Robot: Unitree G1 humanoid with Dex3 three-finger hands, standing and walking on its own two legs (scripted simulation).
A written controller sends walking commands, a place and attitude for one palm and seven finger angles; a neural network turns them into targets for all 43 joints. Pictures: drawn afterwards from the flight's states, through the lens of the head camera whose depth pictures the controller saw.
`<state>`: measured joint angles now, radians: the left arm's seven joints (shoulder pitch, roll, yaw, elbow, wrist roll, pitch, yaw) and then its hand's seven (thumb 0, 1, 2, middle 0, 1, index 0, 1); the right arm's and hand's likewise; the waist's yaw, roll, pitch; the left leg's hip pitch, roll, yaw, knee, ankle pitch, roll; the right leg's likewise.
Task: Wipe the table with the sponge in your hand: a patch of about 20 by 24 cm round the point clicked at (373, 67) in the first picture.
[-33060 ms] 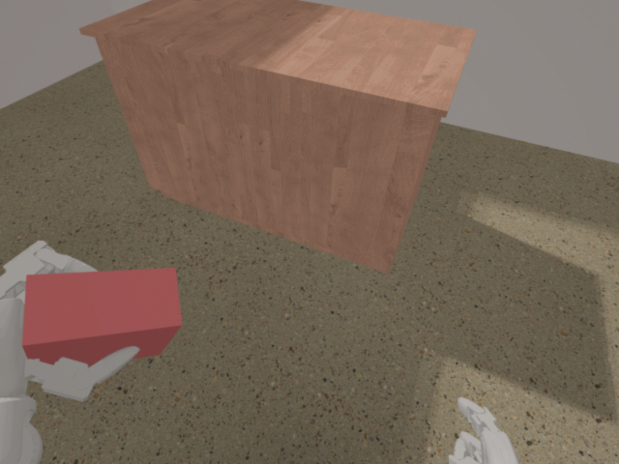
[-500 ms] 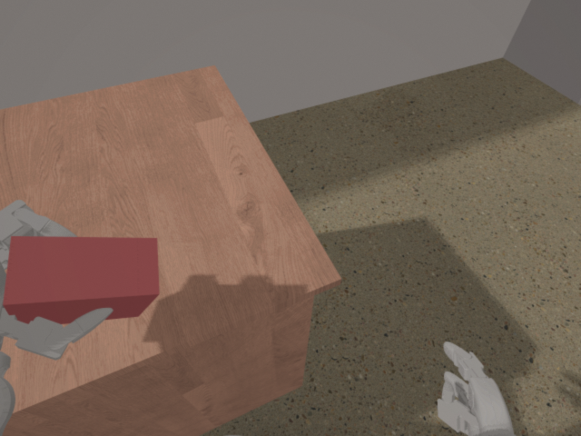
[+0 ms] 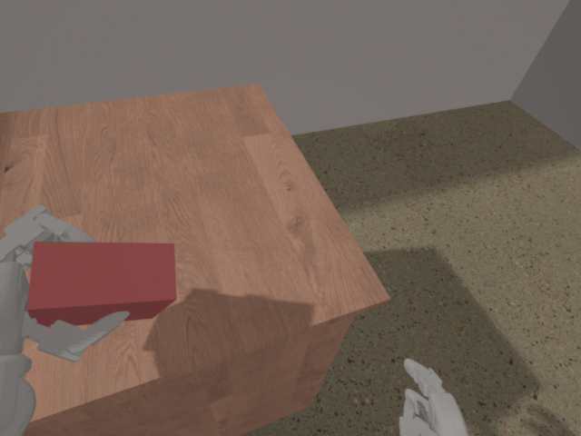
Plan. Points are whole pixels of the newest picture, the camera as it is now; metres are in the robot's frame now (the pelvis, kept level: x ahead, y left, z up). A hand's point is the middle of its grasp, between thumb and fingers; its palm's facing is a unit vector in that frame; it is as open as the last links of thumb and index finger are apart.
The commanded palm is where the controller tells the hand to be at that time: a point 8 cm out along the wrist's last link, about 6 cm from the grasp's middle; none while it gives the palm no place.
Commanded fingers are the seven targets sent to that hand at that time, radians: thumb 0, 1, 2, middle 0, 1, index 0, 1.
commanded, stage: come to a stop and stand still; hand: left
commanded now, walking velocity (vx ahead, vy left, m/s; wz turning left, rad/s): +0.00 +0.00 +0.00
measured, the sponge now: (124, 286) +0.24 +0.21 +0.13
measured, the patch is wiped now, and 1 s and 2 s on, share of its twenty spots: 0.00 0.00 0.00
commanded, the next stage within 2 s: look again from close up in 0.26 s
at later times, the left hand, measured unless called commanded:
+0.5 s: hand (72, 274) +0.23 +0.25 +0.16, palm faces +0.39 -0.84 -0.37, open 9.9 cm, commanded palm +0.17 +0.28 +0.17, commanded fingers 0.00 0.10 1.30 -1.20 -1.60 -1.20 -1.60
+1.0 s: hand (95, 271) +0.23 +0.23 +0.16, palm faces +0.39 -0.85 -0.36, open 9.9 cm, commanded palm +0.17 +0.26 +0.17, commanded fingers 0.00 0.10 1.30 -1.20 -1.60 -1.20 -1.60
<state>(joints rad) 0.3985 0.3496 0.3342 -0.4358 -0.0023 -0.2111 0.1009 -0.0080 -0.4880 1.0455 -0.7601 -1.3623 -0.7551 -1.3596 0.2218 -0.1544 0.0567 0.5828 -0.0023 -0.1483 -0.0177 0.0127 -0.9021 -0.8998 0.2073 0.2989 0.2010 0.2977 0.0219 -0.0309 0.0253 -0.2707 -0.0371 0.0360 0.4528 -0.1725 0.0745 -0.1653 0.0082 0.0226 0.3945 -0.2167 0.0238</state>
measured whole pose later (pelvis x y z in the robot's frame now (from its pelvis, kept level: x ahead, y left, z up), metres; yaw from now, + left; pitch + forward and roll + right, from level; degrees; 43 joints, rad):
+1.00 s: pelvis +0.01 -0.02 +0.00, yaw +0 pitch -1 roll -1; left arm 0.41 0.36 0.34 -0.45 -0.04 -0.17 0.12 -0.01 -0.49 1.05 -0.76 -1.36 -0.75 -1.36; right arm 0.21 -0.18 0.02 0.57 0.02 -0.09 -0.04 0.01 -0.90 -0.90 0.21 0.30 0.20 0.30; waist 0.02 -0.02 0.04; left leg -0.23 -0.03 0.03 0.41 -0.17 0.05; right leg -0.14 0.02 0.01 0.37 -0.22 0.00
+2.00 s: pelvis +0.01 -0.06 +0.00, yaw +0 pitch +0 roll -2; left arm 0.48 0.40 0.37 -0.55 -0.09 -0.13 0.09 -0.01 -0.49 1.05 -0.76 -1.36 -0.76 -1.36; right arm 0.20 -0.18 0.00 0.55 0.02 -0.05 -0.05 0.01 -0.90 -0.90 0.20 0.30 0.20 0.30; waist 0.01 0.00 0.06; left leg -0.31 0.06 -0.01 0.54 -0.23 -0.02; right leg -0.19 0.10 -0.01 0.45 -0.26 -0.06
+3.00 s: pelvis +0.01 -0.07 -0.01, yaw +0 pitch +0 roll -1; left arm 0.50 0.40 0.36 -0.55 -0.09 -0.12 0.11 -0.01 -0.49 1.05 -0.76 -1.36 -0.76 -1.36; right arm 0.20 -0.19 -0.01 0.56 0.02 -0.04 -0.05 0.01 -0.91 -0.90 0.20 0.30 0.20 0.30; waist 0.00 0.01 0.05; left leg -0.31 0.06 -0.02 0.54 -0.23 -0.03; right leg -0.19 0.11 -0.02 0.45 -0.26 -0.08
